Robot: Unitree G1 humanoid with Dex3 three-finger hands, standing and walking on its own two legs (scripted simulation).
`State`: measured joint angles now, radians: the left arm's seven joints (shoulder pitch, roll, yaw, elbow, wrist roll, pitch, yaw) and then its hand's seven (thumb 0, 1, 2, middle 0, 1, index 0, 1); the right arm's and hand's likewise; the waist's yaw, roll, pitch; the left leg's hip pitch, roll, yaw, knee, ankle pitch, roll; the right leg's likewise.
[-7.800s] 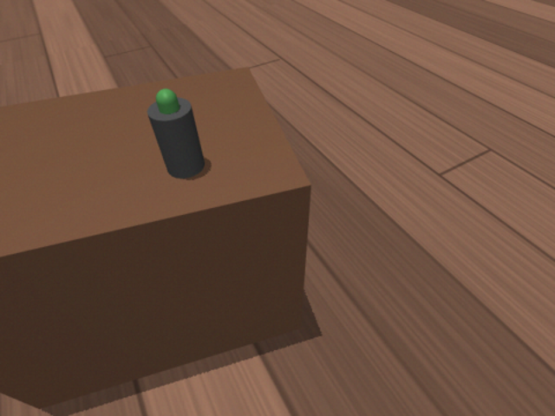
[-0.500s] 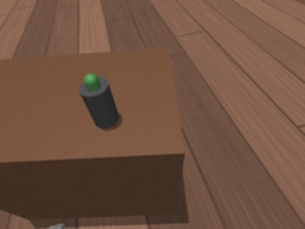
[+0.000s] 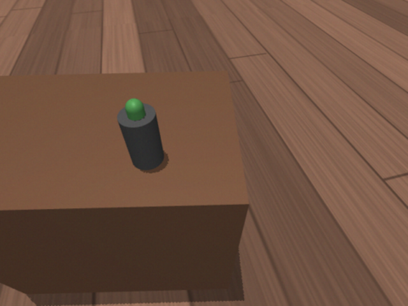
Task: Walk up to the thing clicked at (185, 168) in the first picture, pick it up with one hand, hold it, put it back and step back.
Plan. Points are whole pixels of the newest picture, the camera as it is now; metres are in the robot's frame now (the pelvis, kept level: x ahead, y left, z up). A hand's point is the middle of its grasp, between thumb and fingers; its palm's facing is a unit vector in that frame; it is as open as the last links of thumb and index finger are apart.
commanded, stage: walk up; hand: left
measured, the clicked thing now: (141, 132) +0.50 +0.16 +0.06
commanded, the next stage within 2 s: stand in 1.02 s
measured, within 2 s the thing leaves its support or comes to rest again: neither
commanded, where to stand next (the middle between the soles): +0.05 +0.02 m, yaw +2 degrees
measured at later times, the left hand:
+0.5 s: hand out of the picture +0.06 +0.26 -0.16, palm faces +0.01 -0.94 -0.34, open 7.4 cm
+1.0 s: hand out of the picture +0.09 +0.25 -0.15, palm faces -0.01 -0.94 -0.35, open 7.4 cm
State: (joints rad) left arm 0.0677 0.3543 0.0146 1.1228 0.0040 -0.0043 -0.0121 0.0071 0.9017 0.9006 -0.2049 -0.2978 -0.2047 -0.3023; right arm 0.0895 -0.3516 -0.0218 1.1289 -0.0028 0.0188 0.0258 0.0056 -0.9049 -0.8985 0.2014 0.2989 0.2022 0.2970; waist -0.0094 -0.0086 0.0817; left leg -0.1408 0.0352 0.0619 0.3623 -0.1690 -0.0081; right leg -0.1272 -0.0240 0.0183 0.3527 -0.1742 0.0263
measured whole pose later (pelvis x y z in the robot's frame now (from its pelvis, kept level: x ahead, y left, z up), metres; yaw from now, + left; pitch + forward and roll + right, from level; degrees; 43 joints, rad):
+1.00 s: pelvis +0.01 +0.00 +0.00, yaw +1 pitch -2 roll +0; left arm 0.09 0.35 0.01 1.12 0.01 -0.01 -0.01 0.01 0.90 0.90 -0.20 -0.30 -0.20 -0.30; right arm 0.10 -0.35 -0.03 1.12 0.00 0.02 0.03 0.01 -0.90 -0.90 0.20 0.30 0.20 0.30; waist -0.01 0.01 0.06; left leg -0.15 0.03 0.04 0.35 -0.17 -0.01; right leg -0.12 -0.03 -0.01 0.34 -0.18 0.03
